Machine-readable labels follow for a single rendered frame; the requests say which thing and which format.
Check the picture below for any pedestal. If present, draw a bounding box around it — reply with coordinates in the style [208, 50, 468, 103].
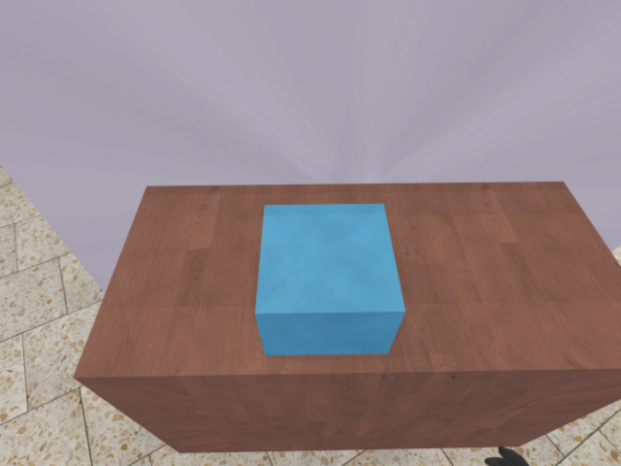
[73, 182, 621, 453]

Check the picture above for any right robot hand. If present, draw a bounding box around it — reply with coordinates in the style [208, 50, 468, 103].
[484, 447, 530, 466]

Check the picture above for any carton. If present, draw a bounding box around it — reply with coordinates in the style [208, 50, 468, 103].
[255, 204, 406, 355]

